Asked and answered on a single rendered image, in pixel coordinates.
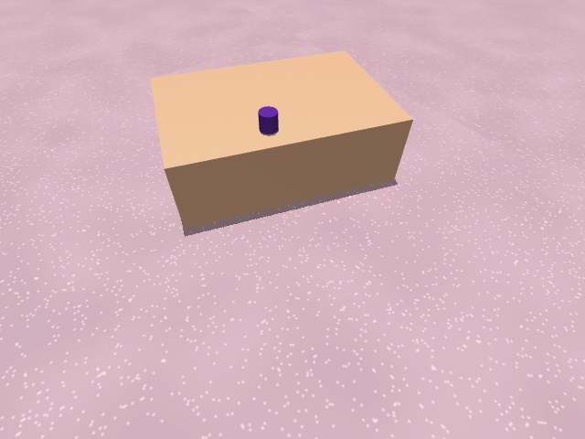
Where can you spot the can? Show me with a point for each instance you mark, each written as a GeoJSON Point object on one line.
{"type": "Point", "coordinates": [268, 120]}

